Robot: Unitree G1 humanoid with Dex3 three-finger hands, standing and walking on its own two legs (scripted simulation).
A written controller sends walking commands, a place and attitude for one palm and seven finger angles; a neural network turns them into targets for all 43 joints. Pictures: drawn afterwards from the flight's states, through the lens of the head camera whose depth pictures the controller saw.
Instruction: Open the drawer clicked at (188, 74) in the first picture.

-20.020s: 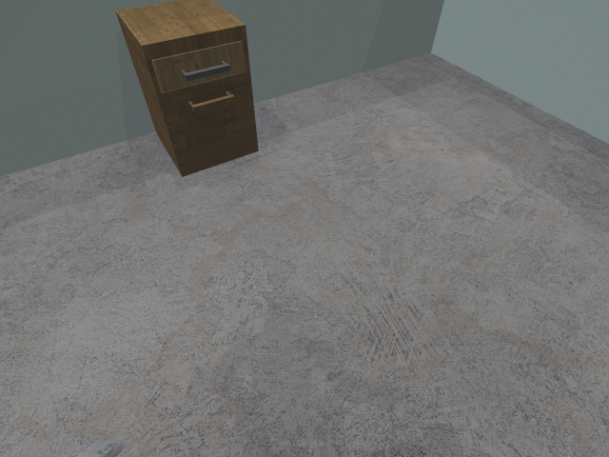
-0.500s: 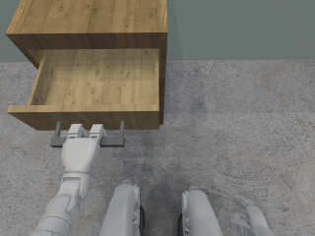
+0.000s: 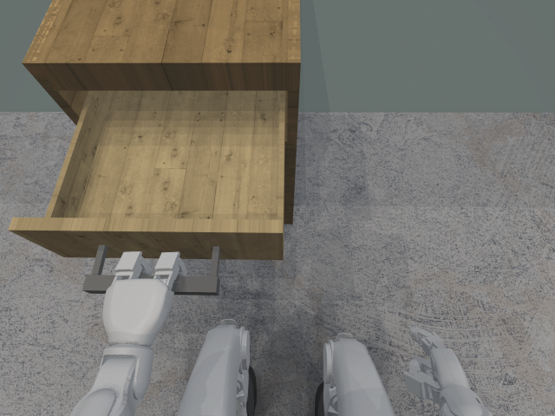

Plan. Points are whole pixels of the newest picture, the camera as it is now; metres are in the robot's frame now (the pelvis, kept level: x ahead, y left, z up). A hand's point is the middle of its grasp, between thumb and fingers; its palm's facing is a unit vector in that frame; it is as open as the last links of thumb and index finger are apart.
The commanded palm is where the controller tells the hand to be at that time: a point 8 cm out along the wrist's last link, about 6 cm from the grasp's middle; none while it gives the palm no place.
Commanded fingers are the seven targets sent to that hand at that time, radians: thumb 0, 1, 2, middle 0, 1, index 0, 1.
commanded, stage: pull the drawer open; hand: left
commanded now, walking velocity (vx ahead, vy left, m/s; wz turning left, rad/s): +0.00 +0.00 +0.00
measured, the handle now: (155, 269) +0.32 +0.22 -0.06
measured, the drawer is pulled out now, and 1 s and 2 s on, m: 0.26 0.30 0.30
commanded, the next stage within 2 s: open the thumb to release the handle in 0.64 s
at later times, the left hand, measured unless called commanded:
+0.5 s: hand (151, 339) +0.22 +0.21 -0.08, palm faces -0.09 -0.09 -0.99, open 5.7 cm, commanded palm +0.18 +0.22 -0.04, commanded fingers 0.00 0.90 0.90 -0.40 -1.35 -0.40 -1.35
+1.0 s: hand (145, 333) +0.23 +0.22 -0.09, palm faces -0.06 -0.08 -0.99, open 7.2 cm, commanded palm +0.21 +0.21 -0.04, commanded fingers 0.00 -0.08 0.48 -0.33 -1.25 -0.33 -1.25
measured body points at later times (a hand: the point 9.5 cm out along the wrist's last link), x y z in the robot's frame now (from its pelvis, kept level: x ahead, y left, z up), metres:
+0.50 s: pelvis +0.00 -0.01 -0.01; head +0.14 -0.02 +0.41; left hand +0.22 +0.21 -0.03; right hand +0.22 -0.22 -0.15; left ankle +0.05 +0.12 -0.56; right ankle +0.02 -0.11 -0.56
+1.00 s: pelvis +0.00 -0.01 -0.02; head +0.15 -0.02 +0.41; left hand +0.23 +0.22 -0.03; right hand +0.21 -0.23 -0.16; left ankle +0.05 +0.12 -0.56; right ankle +0.02 -0.11 -0.56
